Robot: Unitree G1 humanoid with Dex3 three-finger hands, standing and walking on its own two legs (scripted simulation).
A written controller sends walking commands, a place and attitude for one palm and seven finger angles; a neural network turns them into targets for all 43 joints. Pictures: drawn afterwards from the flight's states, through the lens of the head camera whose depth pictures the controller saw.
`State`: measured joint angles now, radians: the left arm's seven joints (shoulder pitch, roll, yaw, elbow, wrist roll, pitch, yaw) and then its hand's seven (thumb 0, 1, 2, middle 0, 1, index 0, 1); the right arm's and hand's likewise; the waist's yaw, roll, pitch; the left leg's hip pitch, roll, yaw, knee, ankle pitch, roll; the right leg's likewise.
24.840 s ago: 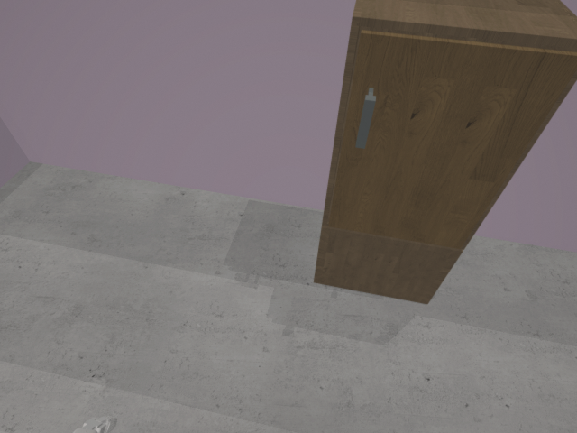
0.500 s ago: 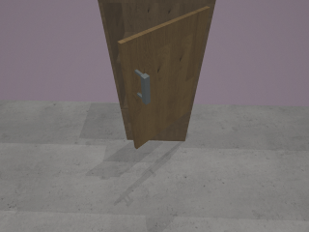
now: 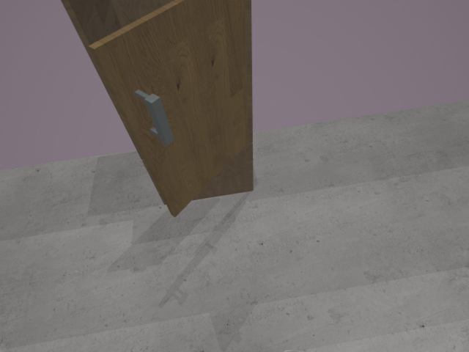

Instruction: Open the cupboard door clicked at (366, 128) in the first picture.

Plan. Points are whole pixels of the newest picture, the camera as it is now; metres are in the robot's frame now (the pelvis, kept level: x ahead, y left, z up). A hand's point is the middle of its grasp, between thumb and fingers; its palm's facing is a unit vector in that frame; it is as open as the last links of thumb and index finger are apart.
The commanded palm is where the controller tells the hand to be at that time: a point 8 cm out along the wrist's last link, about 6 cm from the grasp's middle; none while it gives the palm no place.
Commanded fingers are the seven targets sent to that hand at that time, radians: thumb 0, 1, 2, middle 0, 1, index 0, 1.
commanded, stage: walk to a spot facing it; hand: left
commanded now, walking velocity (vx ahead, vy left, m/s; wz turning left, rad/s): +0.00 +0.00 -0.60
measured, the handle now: (154, 117) +0.55 +0.22 +0.06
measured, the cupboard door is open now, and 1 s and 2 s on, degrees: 43 43 43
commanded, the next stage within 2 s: none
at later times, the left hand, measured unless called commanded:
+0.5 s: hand (139, 345) +0.14 +0.21 -0.16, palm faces -0.23 -0.95 -0.22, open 7.4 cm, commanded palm none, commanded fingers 0.00 0.90 0.90 -0.20 -0.30 -0.20 -0.30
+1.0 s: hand (194, 311) +0.21 +0.11 -0.15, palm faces -0.60 -0.77 -0.22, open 7.4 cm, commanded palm none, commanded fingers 0.00 0.90 0.90 -0.20 -0.30 -0.20 -0.30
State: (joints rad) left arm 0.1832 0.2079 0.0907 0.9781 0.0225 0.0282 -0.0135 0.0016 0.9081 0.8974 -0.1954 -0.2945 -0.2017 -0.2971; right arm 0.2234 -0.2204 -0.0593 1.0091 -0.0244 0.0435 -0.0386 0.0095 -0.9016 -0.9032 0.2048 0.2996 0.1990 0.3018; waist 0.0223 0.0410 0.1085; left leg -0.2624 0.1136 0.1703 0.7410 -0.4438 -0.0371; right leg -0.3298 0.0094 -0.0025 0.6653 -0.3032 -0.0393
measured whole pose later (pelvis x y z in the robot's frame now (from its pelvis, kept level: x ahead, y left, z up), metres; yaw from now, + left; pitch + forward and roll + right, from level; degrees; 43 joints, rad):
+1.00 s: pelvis +0.02 +0.01 +0.01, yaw -38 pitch +1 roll +1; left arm 0.17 0.23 0.06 0.90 0.03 0.05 -0.01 0.00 0.90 0.90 -0.20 -0.29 -0.20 -0.30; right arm 0.18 -0.24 -0.05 0.89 0.00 0.04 -0.02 0.01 -0.91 -0.90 0.20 0.30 0.20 0.30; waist 0.00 -0.04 0.10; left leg -0.38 0.04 0.04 0.77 -0.41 -0.06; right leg -0.33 0.04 0.13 0.55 -0.22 0.00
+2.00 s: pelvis +0.14 -0.19 +0.02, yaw -72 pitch +1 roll +0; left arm 0.08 0.24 0.07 0.93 0.03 0.01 -0.07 0.00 0.91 0.90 -0.19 -0.29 -0.20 -0.30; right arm 0.42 -0.18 -0.02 1.00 -0.04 -0.05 -0.01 0.01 -0.90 -0.90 0.20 0.30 0.20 0.30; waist -0.04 0.00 0.07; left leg -0.06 0.11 0.23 0.38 -0.32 -0.05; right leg -0.57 -0.07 -0.08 0.80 -0.23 -0.01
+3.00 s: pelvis +0.18 -0.65 +0.00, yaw -78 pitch -1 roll +0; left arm 0.12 0.18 0.05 1.01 0.02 -0.05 -0.01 0.00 0.92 0.90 -0.19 -0.29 -0.20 -0.30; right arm 0.38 -0.19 -0.05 1.12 -0.01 0.01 -0.01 0.01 -0.91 -0.90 0.20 0.30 0.20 0.30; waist -0.05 0.03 0.07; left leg -0.29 0.09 0.07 0.96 -0.55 -0.02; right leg -0.36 -0.08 -0.16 0.63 -0.25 -0.03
